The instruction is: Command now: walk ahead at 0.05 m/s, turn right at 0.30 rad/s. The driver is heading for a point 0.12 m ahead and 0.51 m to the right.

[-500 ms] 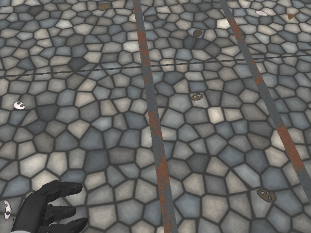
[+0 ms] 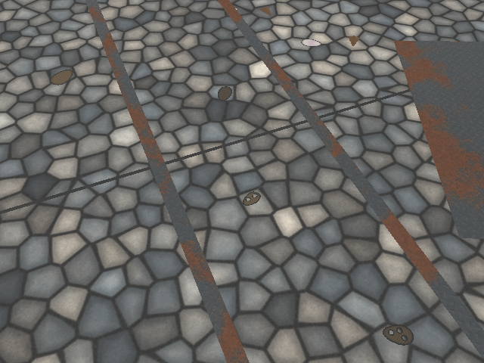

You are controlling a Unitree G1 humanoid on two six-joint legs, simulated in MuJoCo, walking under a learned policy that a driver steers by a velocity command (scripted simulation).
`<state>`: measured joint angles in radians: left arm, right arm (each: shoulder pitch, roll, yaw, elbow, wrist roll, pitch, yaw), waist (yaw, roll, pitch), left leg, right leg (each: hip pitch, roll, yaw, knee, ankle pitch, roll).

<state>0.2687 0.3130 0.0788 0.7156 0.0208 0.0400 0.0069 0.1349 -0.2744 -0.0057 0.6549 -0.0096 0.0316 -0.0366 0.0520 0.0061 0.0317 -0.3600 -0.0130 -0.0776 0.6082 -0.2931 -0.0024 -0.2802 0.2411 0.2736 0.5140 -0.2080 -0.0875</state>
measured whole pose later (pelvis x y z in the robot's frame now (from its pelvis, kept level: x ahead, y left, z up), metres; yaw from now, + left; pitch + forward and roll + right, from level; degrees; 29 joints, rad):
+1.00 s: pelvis +0.06 +0.00 +0.01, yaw -37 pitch +2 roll +1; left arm 0.18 0.34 0.07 0.68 0.03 0.01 -0.07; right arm 0.24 -0.32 -0.04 0.70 -0.03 -0.04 -0.03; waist -0.01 -0.03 -0.02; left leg -0.16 -0.02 0.03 0.39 -0.28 0.02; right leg -0.58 0.07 0.10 1.12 -0.27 -0.03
